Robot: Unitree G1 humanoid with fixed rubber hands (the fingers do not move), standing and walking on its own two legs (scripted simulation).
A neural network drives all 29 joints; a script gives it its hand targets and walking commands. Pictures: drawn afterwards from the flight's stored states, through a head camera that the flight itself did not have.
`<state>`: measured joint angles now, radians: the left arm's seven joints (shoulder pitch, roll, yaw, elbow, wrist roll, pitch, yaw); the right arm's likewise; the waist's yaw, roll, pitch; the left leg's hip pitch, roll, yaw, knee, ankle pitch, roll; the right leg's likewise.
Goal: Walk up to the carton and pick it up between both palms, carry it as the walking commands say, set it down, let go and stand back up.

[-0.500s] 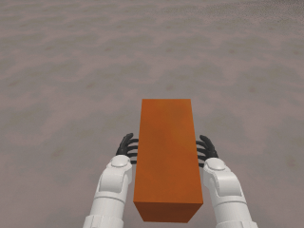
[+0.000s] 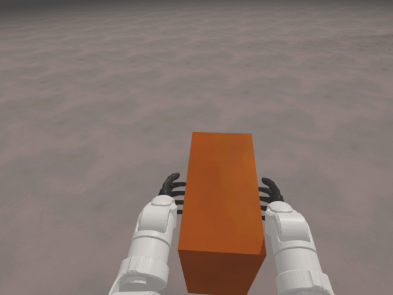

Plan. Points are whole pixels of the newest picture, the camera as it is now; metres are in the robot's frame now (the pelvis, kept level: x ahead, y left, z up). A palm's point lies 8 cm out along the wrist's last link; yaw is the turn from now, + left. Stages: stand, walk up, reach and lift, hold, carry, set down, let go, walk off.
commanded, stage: hold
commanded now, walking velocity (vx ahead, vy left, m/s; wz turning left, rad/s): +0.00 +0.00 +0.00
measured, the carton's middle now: (219, 215) +0.34 -0.03 -0.02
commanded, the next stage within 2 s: set down in 0.08 s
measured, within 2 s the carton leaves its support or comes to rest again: neither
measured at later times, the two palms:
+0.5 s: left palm (173, 221) +0.31 +0.08 +0.00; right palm (276, 228) +0.29 -0.15 +0.00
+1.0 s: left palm (178, 233) +0.34 +0.08 -0.09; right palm (268, 241) +0.31 -0.16 -0.09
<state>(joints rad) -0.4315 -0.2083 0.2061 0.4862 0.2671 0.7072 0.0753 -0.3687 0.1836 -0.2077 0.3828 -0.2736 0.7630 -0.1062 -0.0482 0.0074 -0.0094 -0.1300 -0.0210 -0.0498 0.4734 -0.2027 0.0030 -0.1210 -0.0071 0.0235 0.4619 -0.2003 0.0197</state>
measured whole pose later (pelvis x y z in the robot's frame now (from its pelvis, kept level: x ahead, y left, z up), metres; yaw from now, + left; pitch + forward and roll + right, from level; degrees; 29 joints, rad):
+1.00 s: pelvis -0.03 +0.00 -0.05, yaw +0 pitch +12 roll +0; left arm -0.58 -0.24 0.38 0.68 0.30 0.19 0.12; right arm -0.53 0.21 -0.42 0.60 -0.33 0.23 -0.08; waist -0.08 0.03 0.07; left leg -0.80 -0.04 -0.06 0.90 -0.30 0.00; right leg -0.79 0.00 0.02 0.89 -0.31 0.02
